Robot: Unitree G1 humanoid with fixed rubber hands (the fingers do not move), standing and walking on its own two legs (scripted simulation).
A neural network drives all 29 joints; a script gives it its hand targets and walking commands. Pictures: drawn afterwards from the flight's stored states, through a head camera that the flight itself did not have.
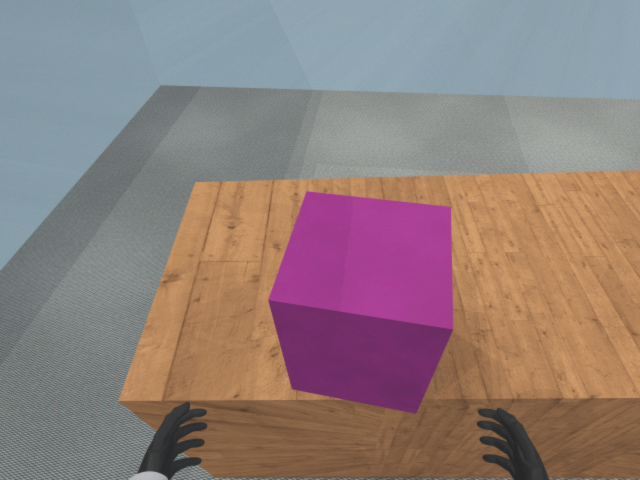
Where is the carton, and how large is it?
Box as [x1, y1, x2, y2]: [268, 191, 452, 413]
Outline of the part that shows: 306,191 268,299 291,386 293,389 415,413 452,330 450,207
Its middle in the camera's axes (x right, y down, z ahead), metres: +0.06 +0.10 +0.57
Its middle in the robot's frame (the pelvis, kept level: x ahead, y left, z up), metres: +0.35 -0.03 -0.02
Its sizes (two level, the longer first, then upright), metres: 0.198 0.184 0.265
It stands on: a pedestal, 0.62 m high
